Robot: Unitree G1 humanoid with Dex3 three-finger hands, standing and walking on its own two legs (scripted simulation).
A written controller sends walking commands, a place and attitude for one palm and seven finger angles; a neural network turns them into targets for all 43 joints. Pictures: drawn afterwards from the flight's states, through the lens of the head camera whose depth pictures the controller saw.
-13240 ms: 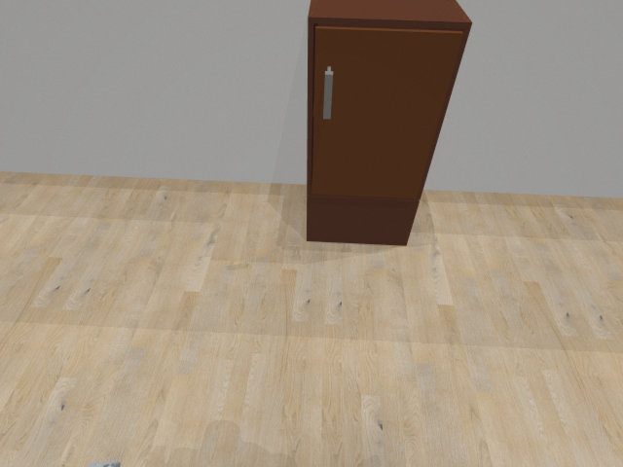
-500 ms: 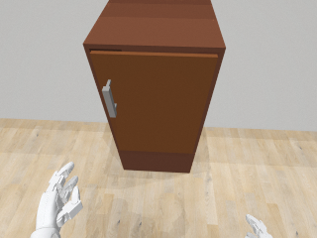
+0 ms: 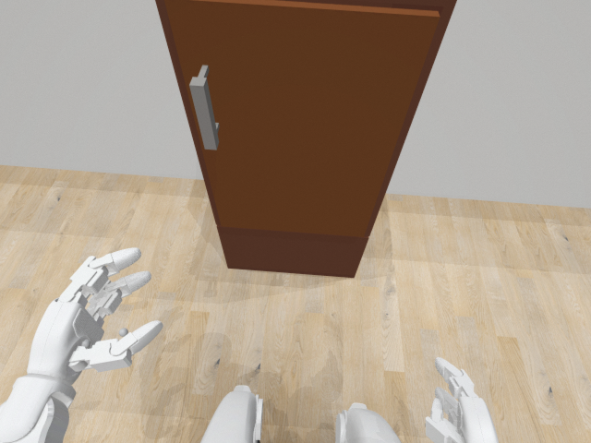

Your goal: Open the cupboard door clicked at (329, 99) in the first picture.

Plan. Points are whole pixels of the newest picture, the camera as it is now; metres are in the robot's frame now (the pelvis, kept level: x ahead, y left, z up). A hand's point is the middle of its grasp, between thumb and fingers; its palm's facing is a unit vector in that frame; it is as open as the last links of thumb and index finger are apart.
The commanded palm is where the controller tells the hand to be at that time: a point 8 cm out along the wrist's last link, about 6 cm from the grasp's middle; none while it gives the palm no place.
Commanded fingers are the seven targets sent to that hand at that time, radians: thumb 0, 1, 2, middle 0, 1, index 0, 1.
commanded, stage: raise the hand with hooked fingers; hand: left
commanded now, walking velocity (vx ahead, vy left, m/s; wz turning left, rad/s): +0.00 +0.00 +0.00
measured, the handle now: (208, 108) +0.64 +0.21 +0.05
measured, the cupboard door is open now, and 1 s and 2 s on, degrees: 0 0 0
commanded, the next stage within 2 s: move the hooked fingers beside the handle in 1.40 s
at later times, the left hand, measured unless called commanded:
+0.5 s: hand (81, 307) +0.26 +0.28 +0.05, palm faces +0.00 -1.00 -0.05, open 13.1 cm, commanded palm +0.24 +0.33 +0.06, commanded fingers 0.00 -0.50 0.30 -0.30 -1.20 -0.30 -1.20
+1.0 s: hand (70, 265) +0.30 +0.30 +0.07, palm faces +0.00 -1.00 -0.05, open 13.9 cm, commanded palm +0.28 +0.35 +0.07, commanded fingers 0.00 -0.50 0.30 -0.30 -1.20 -0.30 -1.20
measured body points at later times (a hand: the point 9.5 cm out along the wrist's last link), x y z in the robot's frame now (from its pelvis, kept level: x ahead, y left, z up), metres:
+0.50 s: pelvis +0.01 +0.04 +0.01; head +0.07 +0.07 +0.46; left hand +0.25 +0.33 +0.06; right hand +0.19 -0.21 -0.05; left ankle +0.05 +0.12 -0.64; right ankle +0.03 -0.10 -0.64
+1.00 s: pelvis +0.02 +0.03 +0.02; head +0.09 +0.05 +0.46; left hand +0.30 +0.36 +0.08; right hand +0.17 -0.23 -0.06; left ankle +0.06 +0.12 -0.64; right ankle +0.03 -0.10 -0.64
